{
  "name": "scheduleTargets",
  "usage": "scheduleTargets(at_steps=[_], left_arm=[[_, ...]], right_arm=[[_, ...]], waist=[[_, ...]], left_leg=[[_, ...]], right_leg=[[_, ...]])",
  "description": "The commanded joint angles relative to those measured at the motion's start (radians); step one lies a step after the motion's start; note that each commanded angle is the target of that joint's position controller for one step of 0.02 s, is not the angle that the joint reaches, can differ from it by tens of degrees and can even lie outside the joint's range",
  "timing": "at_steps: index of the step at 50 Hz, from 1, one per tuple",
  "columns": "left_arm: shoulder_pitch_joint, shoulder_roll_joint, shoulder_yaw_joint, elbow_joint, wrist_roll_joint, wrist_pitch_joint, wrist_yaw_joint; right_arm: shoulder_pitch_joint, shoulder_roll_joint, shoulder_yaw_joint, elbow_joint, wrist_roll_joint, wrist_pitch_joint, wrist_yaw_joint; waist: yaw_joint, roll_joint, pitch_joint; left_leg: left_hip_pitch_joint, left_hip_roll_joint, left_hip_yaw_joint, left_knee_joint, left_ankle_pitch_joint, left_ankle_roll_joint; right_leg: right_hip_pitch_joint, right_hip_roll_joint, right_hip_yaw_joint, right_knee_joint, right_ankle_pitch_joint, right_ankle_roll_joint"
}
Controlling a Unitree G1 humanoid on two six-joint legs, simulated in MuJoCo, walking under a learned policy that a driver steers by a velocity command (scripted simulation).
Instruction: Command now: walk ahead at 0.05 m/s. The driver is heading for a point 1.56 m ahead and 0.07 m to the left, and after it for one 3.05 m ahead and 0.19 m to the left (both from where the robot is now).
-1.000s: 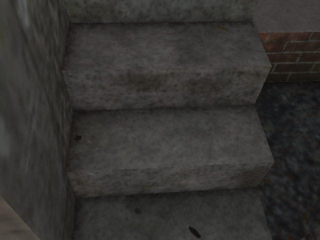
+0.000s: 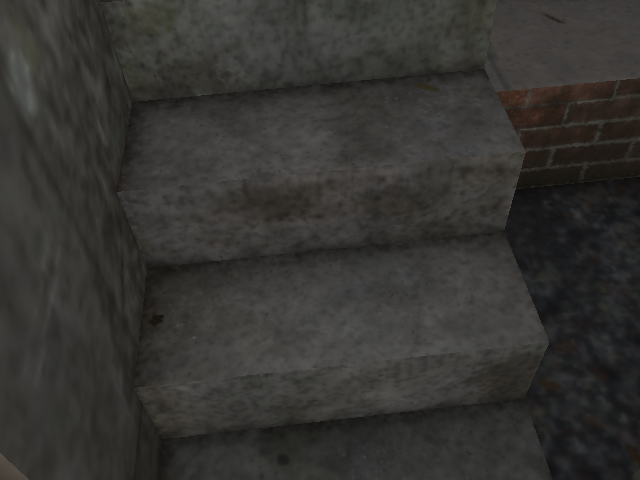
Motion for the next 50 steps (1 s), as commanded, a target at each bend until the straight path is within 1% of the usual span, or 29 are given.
scheduleTargets(at_steps=[1, 2, 5, 6, 11, 12, 15, 16, 23, 24, 29, 30, 38, 39, 41, 45, 46, 48, 50], left_arm=[[-0.007, 0.140, 0.025, -0.037, 0.002, -0.002, 0.009], [0.013, 0.137, 0.023, -0.025, 0.010, 0.006, 0.016], [0.017, 0.155, 0.025, -0.020, 0.008, 0.019, 0.025], [0.017, 0.168, 0.027, -0.021, 0.014, 0.023, 0.025], [0.013, 0.169, 0.030, -0.014, 0.010, 0.033, 0.029], [0.014, 0.155, 0.024, -0.013, 0.011, 0.036, 0.026], [0.017, 0.163, 0.026, -0.009, 0.011, 0.040, 0.025], [0.015, 0.152, 0.023, -0.007, 0.003, 0.039, 0.027], [0.020, 0.155, 0.019, 0.004, 0.005, 0.039, 0.031], [0.006, 0.161, 0.020, -0.004, -0.003, 0.035, 0.027], [0.017, 0.156, 0.015, 0.001, -0.001, 0.029, 0.025], [0.026, 0.150, 0.014, 0.008, -0.008, 0.029, 0.026], [0.037, 0.150, 0.010, 0.016, -0.005, 0.027, 0.029], [0.049, 0.136, 0.007, 0.016, 0.004, 0.025, 0.029], [0.045, 0.141, 0.007, 0.016, 0.002, 0.021, 0.029], [0.056, 0.145, 0.009, 0.017, 0.000, 0.016, 0.031], [0.051, 0.123, -0.001, 0.011, 0.009, 0.025, 0.034], [0.058, 0.132, 0.000, 0.007, 0.009, 0.034, 0.039], [0.068, 0.137, 0.000, 0.003, 0.007, 0.036, 0.040]], right_arm=[[0.012, -0.075, 0.000, -0.039, 0.003, -0.010, 0.003], [0.004, -0.079, 0.003, -0.039, 0.004, -0.010, 0.008], [0.018, -0.087, 0.012, -0.028, 0.006, -0.013, 0.012], [0.014, -0.087, 0.015, -0.027, 0.010, -0.016, 0.010], [0.031, -0.091, 0.026, -0.015, 0.011, -0.025, 0.008], [0.040, -0.079, 0.033, -0.012, 0.011, -0.024, 0.013], [0.050, -0.086, 0.036, -0.008, 0.010, -0.025, 0.018], [0.059, -0.091, 0.037, -0.005, 0.007, -0.022, 0.020], [0.062, -0.090, 0.041, -0.006, 0.006, -0.019, 0.023], [0.072, -0.091, 0.041, -0.003, 0.005, -0.019, 0.021], [0.081, -0.088, 0.041, -0.006, 0.004, -0.017, 0.020], [0.085, -0.092, 0.039, 0.004, 0.000, -0.015, 0.016], [0.093, -0.082, 0.039, 0.011, 0.002, -0.011, 0.015], [0.102, -0.092, 0.035, 0.011, -0.003, -0.008, 0.014], [0.101, -0.089, 0.033, 0.009, -0.003, -0.005, 0.011], [0.109, -0.084, 0.031, 0.006, -0.001, -0.006, 0.010], [0.106, -0.075, 0.036, -0.001, -0.005, -0.007, 0.018], [0.106, -0.080, 0.035, -0.001, -0.004, -0.010, 0.025], [0.108, -0.083, 0.035, -0.001, -0.003, -0.011, 0.028]], waist=[[-0.007, -0.124, -0.027], [-0.001, -0.112, -0.024], [0.000, -0.101, -0.013], [0.004, -0.094, -0.001], [0.002, -0.069, -0.003], [0.001, -0.064, 0.003], [0.001, -0.054, -0.013], [-0.002, -0.052, -0.024], [0.000, -0.039, -0.011], [-0.002, -0.043, -0.009], [0.002, -0.036, -0.005], [0.004, -0.035, -0.008], [0.003, -0.032, 0.006], [0.006, -0.034, 0.016], [0.003, -0.043, 0.026], [0.002, -0.039, 0.014], [-0.005, -0.036, 0.008], [-0.001, -0.037, 0.006], [0.000, -0.035, 0.003]], left_leg=[[0.039, -0.070, 0.084, 0.001, 0.130, 0.007], [0.026, -0.073, 0.093, -0.001, 0.135, 0.002], [0.012, -0.071, 0.099, -0.006, 0.135, -0.006], [0.000, -0.073, 0.103, -0.006, 0.125, -0.006], [-0.004, -0.072, 0.112, -0.017, 0.134, -0.009], [-0.005, -0.064, 0.112, -0.015, 0.151, -0.006], [0.000, -0.068, 0.117, -0.016, 0.161, -0.003], [0.011, -0.067, 0.113, -0.019, 0.170, -0.003], [0.012, -0.077, 0.112, -0.022, 0.159, 0.007], [0.014, -0.074, 0.105, -0.020, 0.158, 0.013], [0.008, -0.080, 0.101, -0.021, 0.148, 0.020], [0.005, -0.081, 0.098, -0.020, 0.158, 0.021], [-0.006, -0.089, 0.090, -0.022, 0.129, 0.029], [-0.010, -0.084, 0.090, -0.032, 0.107, 0.032], [-0.010, -0.086, 0.087, -0.037, 0.101, 0.034], [0.003, -0.087, 0.086, -0.038, 0.122, 0.036], [0.009, -0.078, 0.080, -0.048, 0.121, 0.033], [0.005, -0.080, 0.078, -0.051, 0.119, 0.033], [0.006, -0.080, 0.077, -0.054, 0.120, 0.034]], right_leg=[[-0.025, -0.036, 0.037, -0.078, 0.404, 0.002], [-0.014, -0.035, 0.034, -0.081, 0.411, -0.003], [0.003, -0.030, 0.034, -0.073, 0.429, -0.009], [0.014, -0.026, 0.038, -0.072, 0.443, -0.005], [0.035, -0.018, 0.032, -0.062, 0.463, -0.005], [0.034, -0.024, 0.032, -0.055, 0.490, -0.004], [0.047, -0.022, 0.026, -0.048, 0.487, -0.001], [0.039, -0.022, 0.019, -0.044, 0.471, -0.005], [0.011, -0.019, 0.009, -0.045, 0.394, 0.007], [0.006, -0.020, 0.012, -0.036, 0.396, 0.012], [-0.004, -0.020, 0.006, -0.034, 0.351, 0.022], [-0.003, -0.019, 0.003, -0.035, 0.352, 0.024], [-0.019, -0.021, -0.004, -0.041, 0.295, 0.036], [-0.020, -0.027, 0.007, -0.056, 0.275, 0.040], [-0.025, -0.027, 0.005, -0.060, 0.269, 0.044], [-0.019, -0.030, 0.005, -0.063, 0.283, 0.047], [-0.018, -0.037, 0.006, -0.068, 0.307, 0.040], [-0.004, -0.039, 0.006, -0.071, 0.316, 0.038], [0.001, -0.041, 0.006, -0.074, 0.320, 0.038]])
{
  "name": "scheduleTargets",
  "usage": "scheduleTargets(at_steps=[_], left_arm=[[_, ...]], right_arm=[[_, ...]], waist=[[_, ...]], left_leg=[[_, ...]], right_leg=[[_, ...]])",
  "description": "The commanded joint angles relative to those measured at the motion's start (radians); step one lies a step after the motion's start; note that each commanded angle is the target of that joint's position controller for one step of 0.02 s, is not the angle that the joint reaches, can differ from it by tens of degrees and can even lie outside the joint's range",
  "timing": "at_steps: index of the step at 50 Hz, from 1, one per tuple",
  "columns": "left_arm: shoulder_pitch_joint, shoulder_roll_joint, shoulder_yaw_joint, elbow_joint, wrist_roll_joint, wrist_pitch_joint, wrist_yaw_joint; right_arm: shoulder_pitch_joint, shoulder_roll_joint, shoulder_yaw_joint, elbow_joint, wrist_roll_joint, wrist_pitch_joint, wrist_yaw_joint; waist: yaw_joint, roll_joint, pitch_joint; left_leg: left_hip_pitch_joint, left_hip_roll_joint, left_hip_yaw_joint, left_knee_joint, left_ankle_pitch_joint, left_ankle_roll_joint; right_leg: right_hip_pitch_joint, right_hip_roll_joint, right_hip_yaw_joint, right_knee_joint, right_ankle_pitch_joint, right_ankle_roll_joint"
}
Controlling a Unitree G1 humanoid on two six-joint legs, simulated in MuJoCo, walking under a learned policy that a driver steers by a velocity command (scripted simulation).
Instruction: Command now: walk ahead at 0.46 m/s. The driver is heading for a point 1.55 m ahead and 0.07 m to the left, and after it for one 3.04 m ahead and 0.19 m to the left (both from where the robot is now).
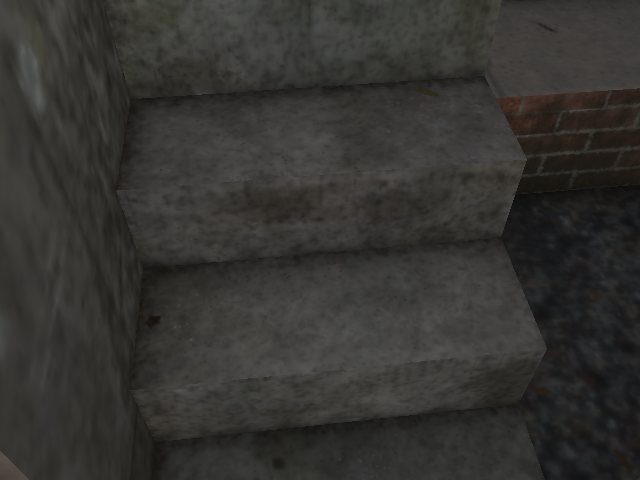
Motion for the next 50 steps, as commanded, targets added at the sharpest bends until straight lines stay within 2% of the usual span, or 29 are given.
scheduleTargets(at_steps=[1, 2, 3, 4, 5, 6, 7, 8, 9, 10, 11, 13, 18, 20, 26, 27, 28, 29, 30, 31, 33, 38, 39, 50], left_arm=[[0.019, 0.140, 0.032, -0.085, -0.014, -0.014, 0.010], [-0.040, 0.124, 0.022, -0.123, -0.013, -0.020, 0.012], [-0.045, 0.115, 0.017, -0.128, -0.009, -0.028, 0.013], [-0.022, 0.106, 0.012, -0.116, -0.013, -0.035, 0.013], [-0.056, 0.072, -0.006, -0.125, -0.010, -0.039, 0.009], [-0.062, 0.058, -0.010, -0.130, 0.007, -0.048, 0.002], [-0.012, 0.091, 0.001, -0.127, 0.012, -0.054, 0.001], [-0.034, 0.118, 0.001, -0.163, 0.057, -0.064, -0.008], [-0.015, 0.121, 0.004, -0.153, 0.050, -0.067, -0.007], [-0.003, 0.125, 0.004, -0.144, 0.041, -0.068, -0.006], [-0.003, 0.120, 0.003, -0.144, 0.035, -0.068, -0.006], [-0.020, 0.109, -0.002, -0.154, 0.032, -0.062, -0.011], [-0.049, 0.112, -0.004, -0.162, 0.031, -0.051, -0.009], [-0.040, 0.111, 0.001, -0.150, 0.037, -0.060, -0.003], [-0.059, 0.101, 0.005, -0.152, 0.036, -0.059, -0.006], [-0.047, 0.111, 0.009, -0.138, 0.029, -0.055, -0.001], [-0.007, 0.138, 0.020, -0.112, 0.017, -0.059, 0.002], [0.006, 0.168, 0.034, -0.101, -0.027, -0.046, -0.007], [-0.030, 0.161, 0.032, -0.111, -0.023, -0.038, -0.010], [-0.038, 0.142, 0.030, -0.109, -0.012, -0.034, -0.010], [-0.026, 0.126, 0.031, -0.096, -0.005, -0.030, -0.009], [0.001, 0.123, 0.036, -0.071, -0.006, -0.032, -0.013], [0.003, 0.134, 0.041, -0.066, -0.006, -0.035, -0.009], [0.037, 0.130, 0.044, -0.034, -0.009, -0.038, -0.005]], right_arm=[[-0.002, -0.149, -0.035, -0.053, 0.031, -0.005, -0.012], [-0.069, -0.120, -0.027, -0.088, 0.021, -0.004, -0.022], [-0.073, -0.086, -0.020, -0.101, 0.014, -0.008, -0.029], [-0.035, -0.054, -0.013, -0.093, 0.011, -0.018, -0.030], [-0.011, -0.023, -0.002, -0.095, -0.004, -0.031, -0.029], [0.034, -0.052, -0.005, -0.073, -0.004, -0.040, -0.025], [0.053, -0.126, -0.017, -0.067, 0.007, -0.043, -0.016], [0.035, -0.097, -0.007, -0.072, 0.058, -0.025, -0.014], [0.025, -0.093, -0.005, -0.077, 0.061, -0.014, -0.013], [0.019, -0.091, -0.007, -0.087, 0.062, -0.006, -0.013], [0.021, -0.090, -0.008, -0.091, 0.058, 0.002, -0.014], [0.022, -0.084, -0.009, -0.093, 0.052, 0.010, -0.014], [-0.002, -0.072, -0.016, -0.107, 0.047, 0.020, -0.012], [-0.005, -0.078, -0.026, -0.118, 0.048, 0.022, -0.015], [-0.014, -0.065, -0.037, -0.123, 0.045, 0.031, -0.011], [-0.011, -0.067, -0.039, -0.130, 0.036, 0.028, -0.007], [0.003, -0.082, -0.048, -0.124, 0.035, 0.031, -0.005], [0.022, -0.122, -0.056, -0.111, -0.028, 0.016, -0.007], [-0.011, -0.109, -0.058, -0.115, -0.024, 0.010, -0.010], [-0.014, -0.097, -0.055, -0.109, -0.014, 0.008, -0.013], [0.000, -0.086, -0.053, -0.096, 0.001, 0.003, -0.018], [0.031, -0.092, -0.053, -0.072, 0.001, 0.001, -0.020], [0.032, -0.104, -0.057, -0.069, 0.001, 0.002, -0.024], [0.059, -0.104, -0.052, -0.041, 0.005, 0.003, -0.029]], waist=[[0.028, 0.057, -0.088], [0.028, 0.038, 0.049], [0.022, -0.028, 0.098], [0.009, -0.092, 0.093], [-0.024, -0.134, 0.092], [-0.028, -0.117, 0.044], [0.006, -0.036, -0.001], [0.035, 0.004, -0.022], [0.040, 0.034, -0.064], [0.037, 0.036, -0.080], [0.035, 0.035, -0.097], [0.036, 0.035, -0.085], [0.035, 0.022, -0.054], [0.025, 0.011, -0.042], [0.019, 0.003, -0.039], [0.008, 0.008, -0.031], [0.021, 0.022, -0.019], [0.009, 0.027, -0.078], [0.008, 0.005, -0.017], [0.010, 0.002, 0.003], [0.012, -0.005, 0.026], [0.009, -0.012, 0.023], [0.008, -0.014, 0.018], [0.009, 0.000, 0.034]], left_leg=[[-0.003, -0.086, 0.073, -0.034, -0.370, 0.032], [-0.110, -0.084, 0.057, -0.018, -0.470, 0.038], [-0.123, -0.092, 0.069, 0.023, -0.416, 0.038], [-0.087, -0.103, 0.099, 0.074, -0.257, 0.031], [-0.054, -0.084, 0.094, 0.056, -0.025, 0.021], [-0.024, -0.050, 0.050, -0.013, 0.190, 0.018], [-0.022, -0.048, 0.034, -0.018, 0.346, 0.023], [-0.001, 0.013, 0.018, 0.020, 0.497, 0.072], [0.037, 0.017, 0.016, 0.035, 0.543, 0.085], [0.063, 0.017, 0.020, 0.038, 0.555, 0.089], [0.080, 0.018, 0.022, 0.036, 0.555, 0.090], [0.077, 0.017, 0.027, 0.030, 0.527, 0.088], [0.060, 0.010, 0.034, 0.022, 0.439, 0.071], [0.054, 0.021, 0.031, 0.024, 0.432, 0.069], [0.053, 0.021, 0.036, 0.018, 0.355, 0.058], [0.051, 0.021, 0.033, 0.000, 0.346, 0.054], [0.036, 0.019, 0.034, 0.005, 0.338, 0.053], [0.055, -0.054, 0.066, -0.018, 0.188, 0.004], [0.033, -0.055, 0.062, -0.035, 0.139, -0.008], [0.018, -0.055, 0.058, -0.042, 0.115, -0.012], [0.009, -0.055, 0.054, -0.047, 0.111, -0.009], [0.014, -0.050, 0.053, -0.047, 0.121, -0.004], [0.017, -0.057, 0.053, -0.051, 0.104, -0.007], [0.007, -0.056, 0.050, -0.054, 0.116, -0.008]], right_leg=[[-0.013, 0.037, -0.025, -0.077, -0.240, -0.049], [-0.146, 0.030, 0.003, -0.121, -0.396, -0.059], [-0.199, 0.013, 0.036, -0.157, -0.387, -0.072], [-0.191, -0.006, 0.069, -0.190, -0.285, -0.088], [-0.172, -0.014, 0.071, -0.165, 0.065, -0.080], [-0.116, -0.005, 0.029, -0.090, 0.346, -0.048], [-0.029, 0.009, 0.007, -0.045, 0.484, -0.019], [-0.002, -0.040, 0.004, 0.008, 0.571, -0.067], [0.018, -0.047, 0.006, 0.031, 0.562, -0.069], [0.011, -0.048, 0.006, 0.049, 0.546, -0.067], [0.012, -0.051, 0.004, 0.057, 0.528, -0.066], [0.004, -0.055, 0.000, 0.044, 0.494, -0.061], [-0.006, -0.064, -0.002, 0.027, 0.462, -0.055], [-0.010, -0.058, 0.006, 0.023, 0.439, -0.047], [-0.028, -0.057, 0.014, 0.015, 0.393, -0.051], [-0.021, -0.058, 0.019, 0.016, 0.417, -0.057], [-0.006, -0.058, 0.021, 0.019, 0.386, -0.049], [0.017, -0.009, -0.002, -0.027, 0.295, 0.004], [-0.023, -0.003, -0.004, -0.042, 0.254, 0.016], [-0.033, 0.000, -0.007, -0.050, 0.238, 0.019], [-0.038, 0.004, -0.008, -0.057, 0.248, 0.017], [-0.036, 0.004, -0.010, -0.060, 0.277, 0.013], [-0.036, 0.013, -0.013, -0.065, 0.250, 0.012], [-0.042, 0.016, -0.013, -0.074, 0.267, 0.009]])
